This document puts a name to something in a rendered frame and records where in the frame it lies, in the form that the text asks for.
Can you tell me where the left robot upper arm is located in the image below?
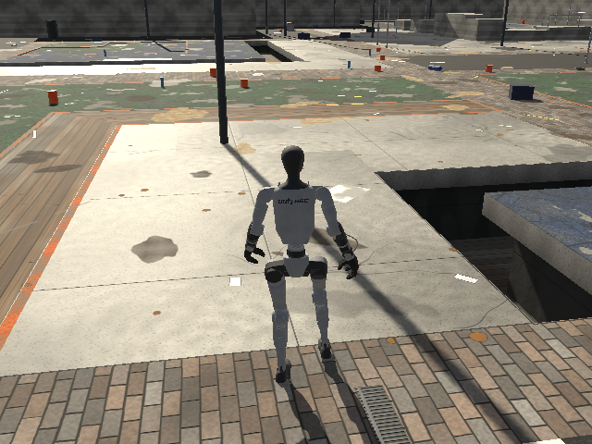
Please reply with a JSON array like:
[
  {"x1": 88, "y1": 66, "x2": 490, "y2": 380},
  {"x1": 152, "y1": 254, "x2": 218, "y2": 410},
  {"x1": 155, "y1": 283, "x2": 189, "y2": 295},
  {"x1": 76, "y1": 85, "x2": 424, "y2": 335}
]
[{"x1": 250, "y1": 186, "x2": 275, "y2": 236}]

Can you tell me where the right robot foot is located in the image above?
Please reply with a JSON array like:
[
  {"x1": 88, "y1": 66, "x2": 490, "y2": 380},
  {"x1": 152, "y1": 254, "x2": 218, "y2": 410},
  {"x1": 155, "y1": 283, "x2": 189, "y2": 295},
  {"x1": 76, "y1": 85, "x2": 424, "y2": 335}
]
[{"x1": 318, "y1": 338, "x2": 331, "y2": 359}]

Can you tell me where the robot left forearm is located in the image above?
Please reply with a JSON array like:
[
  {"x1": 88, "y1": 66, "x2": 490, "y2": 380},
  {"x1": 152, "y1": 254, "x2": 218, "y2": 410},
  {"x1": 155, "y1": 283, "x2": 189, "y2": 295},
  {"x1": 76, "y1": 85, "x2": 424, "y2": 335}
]
[{"x1": 245, "y1": 222, "x2": 260, "y2": 252}]

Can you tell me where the robot right hand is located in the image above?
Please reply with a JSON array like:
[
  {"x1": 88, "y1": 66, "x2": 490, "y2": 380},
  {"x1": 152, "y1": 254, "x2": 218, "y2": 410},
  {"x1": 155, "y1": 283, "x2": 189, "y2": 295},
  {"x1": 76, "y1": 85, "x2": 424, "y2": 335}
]
[{"x1": 338, "y1": 255, "x2": 359, "y2": 279}]

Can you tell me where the robot left hand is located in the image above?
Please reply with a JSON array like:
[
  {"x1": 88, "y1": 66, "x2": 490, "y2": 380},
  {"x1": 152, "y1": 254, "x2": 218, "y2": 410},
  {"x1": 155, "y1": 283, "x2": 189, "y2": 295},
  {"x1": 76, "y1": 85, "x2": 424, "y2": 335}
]
[{"x1": 244, "y1": 247, "x2": 265, "y2": 264}]

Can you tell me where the right robot upper arm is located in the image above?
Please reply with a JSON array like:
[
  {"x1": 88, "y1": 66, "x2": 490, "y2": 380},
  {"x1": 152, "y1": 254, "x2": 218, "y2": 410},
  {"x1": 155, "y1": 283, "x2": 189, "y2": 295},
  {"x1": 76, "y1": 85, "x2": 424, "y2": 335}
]
[{"x1": 313, "y1": 185, "x2": 341, "y2": 237}]

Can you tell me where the robot torso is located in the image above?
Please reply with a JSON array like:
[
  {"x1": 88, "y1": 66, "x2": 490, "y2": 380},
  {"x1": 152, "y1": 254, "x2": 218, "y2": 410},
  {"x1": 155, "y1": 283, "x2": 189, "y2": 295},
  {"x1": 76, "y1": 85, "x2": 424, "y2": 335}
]
[{"x1": 273, "y1": 180, "x2": 316, "y2": 278}]

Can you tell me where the robot right forearm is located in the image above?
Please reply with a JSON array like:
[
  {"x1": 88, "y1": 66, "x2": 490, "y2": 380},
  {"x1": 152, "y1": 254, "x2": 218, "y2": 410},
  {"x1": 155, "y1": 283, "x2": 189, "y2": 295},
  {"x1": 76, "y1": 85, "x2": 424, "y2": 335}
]
[{"x1": 333, "y1": 221, "x2": 355, "y2": 261}]

